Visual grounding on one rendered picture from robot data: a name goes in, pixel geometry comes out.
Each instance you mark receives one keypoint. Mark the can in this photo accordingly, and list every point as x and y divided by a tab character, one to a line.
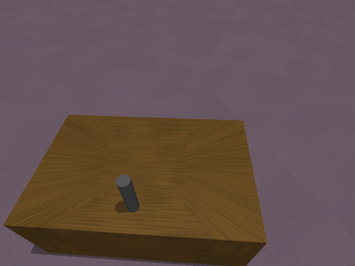
127	192

